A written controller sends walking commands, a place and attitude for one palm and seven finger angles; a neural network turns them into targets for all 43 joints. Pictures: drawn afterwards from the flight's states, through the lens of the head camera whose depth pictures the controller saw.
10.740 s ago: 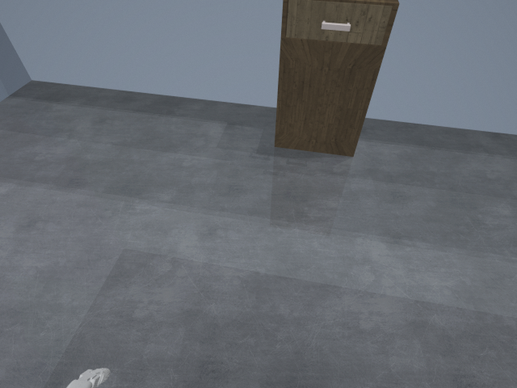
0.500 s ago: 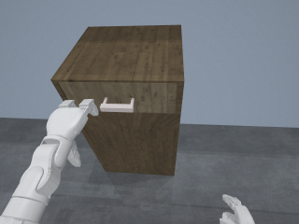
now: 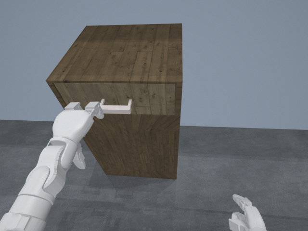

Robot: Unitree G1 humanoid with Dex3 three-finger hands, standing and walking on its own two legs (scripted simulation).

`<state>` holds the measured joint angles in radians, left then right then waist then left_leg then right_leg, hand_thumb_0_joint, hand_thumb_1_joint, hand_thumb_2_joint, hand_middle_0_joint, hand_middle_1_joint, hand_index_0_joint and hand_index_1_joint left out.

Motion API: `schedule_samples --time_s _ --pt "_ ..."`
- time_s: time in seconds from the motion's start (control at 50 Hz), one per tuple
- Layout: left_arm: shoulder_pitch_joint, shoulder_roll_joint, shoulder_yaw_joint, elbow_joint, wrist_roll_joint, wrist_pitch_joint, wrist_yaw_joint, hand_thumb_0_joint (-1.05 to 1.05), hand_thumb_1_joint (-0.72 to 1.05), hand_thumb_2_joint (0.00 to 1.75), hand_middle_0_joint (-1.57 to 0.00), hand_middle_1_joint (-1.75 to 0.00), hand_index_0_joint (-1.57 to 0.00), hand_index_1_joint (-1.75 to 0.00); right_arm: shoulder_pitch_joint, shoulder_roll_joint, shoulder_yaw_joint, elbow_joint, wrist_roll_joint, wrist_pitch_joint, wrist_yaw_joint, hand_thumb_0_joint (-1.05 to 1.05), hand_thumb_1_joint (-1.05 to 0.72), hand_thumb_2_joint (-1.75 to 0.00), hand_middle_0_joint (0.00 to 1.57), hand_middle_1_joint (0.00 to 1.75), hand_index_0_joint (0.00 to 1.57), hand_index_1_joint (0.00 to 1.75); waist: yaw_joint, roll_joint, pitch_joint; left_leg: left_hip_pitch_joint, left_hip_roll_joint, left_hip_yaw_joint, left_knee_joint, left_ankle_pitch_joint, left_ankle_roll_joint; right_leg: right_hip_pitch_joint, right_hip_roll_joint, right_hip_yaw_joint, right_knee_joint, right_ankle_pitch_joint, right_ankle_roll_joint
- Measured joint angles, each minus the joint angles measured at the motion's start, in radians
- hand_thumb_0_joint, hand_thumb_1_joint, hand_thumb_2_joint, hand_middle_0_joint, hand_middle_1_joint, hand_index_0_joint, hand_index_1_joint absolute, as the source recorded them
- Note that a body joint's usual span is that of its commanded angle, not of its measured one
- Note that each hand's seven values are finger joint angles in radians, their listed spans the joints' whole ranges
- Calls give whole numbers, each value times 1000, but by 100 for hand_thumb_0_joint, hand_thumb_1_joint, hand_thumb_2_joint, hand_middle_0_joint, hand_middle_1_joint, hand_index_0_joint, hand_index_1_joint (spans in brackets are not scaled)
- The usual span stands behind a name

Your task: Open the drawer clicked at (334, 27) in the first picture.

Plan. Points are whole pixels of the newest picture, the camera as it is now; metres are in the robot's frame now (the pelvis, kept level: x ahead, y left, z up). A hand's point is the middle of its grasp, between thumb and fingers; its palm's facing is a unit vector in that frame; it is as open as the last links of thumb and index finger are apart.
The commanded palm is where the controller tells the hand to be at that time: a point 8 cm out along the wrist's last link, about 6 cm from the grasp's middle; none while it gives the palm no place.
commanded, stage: move the hooked fingers above the handle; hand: left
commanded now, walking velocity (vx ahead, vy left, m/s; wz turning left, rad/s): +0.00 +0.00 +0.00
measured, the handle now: (115, 105) +0.53 +0.23 -0.02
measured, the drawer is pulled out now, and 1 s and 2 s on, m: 0.00 0.00 0.00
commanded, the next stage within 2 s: none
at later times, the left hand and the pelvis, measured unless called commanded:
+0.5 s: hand (95, 119) +0.39 +0.23 +0.06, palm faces +0.00 -0.05 -1.00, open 13.8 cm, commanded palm +0.37 +0.24 +0.12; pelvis +0.01 +0.01 -0.01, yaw -1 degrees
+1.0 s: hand (103, 107) +0.45 +0.23 +0.04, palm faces -0.01 -0.02 -1.00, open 13.8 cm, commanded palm +0.43 +0.23 +0.10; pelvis +0.01 +0.02 -0.01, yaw -2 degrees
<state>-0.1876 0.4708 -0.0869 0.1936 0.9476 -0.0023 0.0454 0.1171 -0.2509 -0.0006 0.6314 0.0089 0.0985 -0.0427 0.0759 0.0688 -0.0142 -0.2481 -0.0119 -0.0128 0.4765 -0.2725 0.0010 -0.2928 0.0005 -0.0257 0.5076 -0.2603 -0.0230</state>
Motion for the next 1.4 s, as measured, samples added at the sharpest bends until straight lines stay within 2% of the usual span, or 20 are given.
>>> schedule_samples --time_s 0.1,0.28,0.38,0.48,0.58,0.68,0.8,0.88,1.0,1.1,1.2,1.28,1.4 --pt "-52 11 19 57 8 -42 23 0 -49 30 -32 -120 -32 -120 11 0 -11 2 2 -7 -8 1 -90 -90 20 30 20 30 -5 -8 -6 -23 6 -2 15 -7 -5 -22 6 -2 12 -5 -5" --pt "-122 6 23 160 16 -28 34 0 -48 30 -32 -120 -32 -120 60 -13 -31 13 7 3 -5 1 -90 -90 20 30 20 30 -21 -6 -26 -72 4 4 43 -22 -2 -72 4 3 41 -19 -3" --pt "-145 -7 9 188 23 -53 43 0 -48 30 -32 -120 -32 -120 86 -14 -41 20 6 7 -6 1 -90 -90 20 30 20 30 -32 -8 -32 -94 1 9 63 -35 3 -95 1 8 59 -29 2" --pt "-182 -12 20 240 39 -73 81 0 -48 30 -32 -120 -32 -120 100 -6 -45 29 8 8 -6 1 -90 -90 20 30 20 30 -45 -15 -40 -116 0 17 81 -47 7 -118 0 17 74 -36 6" --pt "-233 -9 26 307 55 -42 112 0 -48 30 -32 -120 -32 -120 115 0 -49 31 11 10 1 1 -90 -90 20 30 20 30 -53 -16 -51 -139 -2 22 96 -55 11 -141 -1 22 83 -40 10" --pt "-286 -15 -1 377 58 -12 99 0 -48 30 -32 -120 -32 -120 128 -1 -50 32 12 13 7 1 -90 -90 20 30 20 30 -60 -15 -60 -160 -5 22 107 -60 17 -158 -4 22 88 -42 15" --pt "-341 -34 -26 435 68 -49 95 0 -48 30 -32 -120 -32 -120 139 2 -52 31 9 14 7 1 -90 -90 20 30 20 30 -72 -22 -66 -182 -8 22 127 -70 21 -176 -8 21 101 -49 20" --pt "-386 -41 -17 484 89 -72 131 0 -48 30 -32 -120 -32 -120 144 6 -54 32 5 14 10 1 -90 -90 20 30 20 30 -83 -28 -72 -205 -7 25 143 -77 22 -200 -7 25 115 -53 20" --pt "-455 -27 18 592 110 -42 178 0 -48 30 -32 -120 -32 -120 157 6 -52 37 0 18 18 1 -90 -90 20 30 20 30 -98 -26 -81 -242 -2 32 158 -81 22 -238 -1 32 126 -53 20" --pt "-495 -14 4 664 103 -16 160 0 -48 30 -32 -120 -32 -120 184 2 -58 44 1 23 21 1 -90 -90 20 30 20 30 -107 -21 -85 -260 0 29 162 -82 22 -253 1 28 125 -51 20" --pt "-520 -25 -15 680 99 -63 143 0 -48 30 -32 -120 -32 -120 208 -2 -65 55 -4 23 17 1 -90 -90 20 30 20 30 -119 -22 -88 -277 1 21 175 -87 21 -263 2 20 130 -55 19" --pt "-548 -32 5 699 119 -100 182 0 -48 30 -32 -120 -32 -120 214 -5 -68 62 -11 21 18 1 -90 -90 20 30 20 30 -135 -26 -96 -302 4 23 192 -94 19 -290 5 22 147 -60 17" --pt "-573 -37 42 754 145 -85 261 0 -48 30 -38 -125 -33 -121 215 -10 -62 67 -15 23 27 1 -90 -90 20 30 20 30 -147 -22 -107 -334 10 33 208 -95 17 -328 11 31 165 -58 14"
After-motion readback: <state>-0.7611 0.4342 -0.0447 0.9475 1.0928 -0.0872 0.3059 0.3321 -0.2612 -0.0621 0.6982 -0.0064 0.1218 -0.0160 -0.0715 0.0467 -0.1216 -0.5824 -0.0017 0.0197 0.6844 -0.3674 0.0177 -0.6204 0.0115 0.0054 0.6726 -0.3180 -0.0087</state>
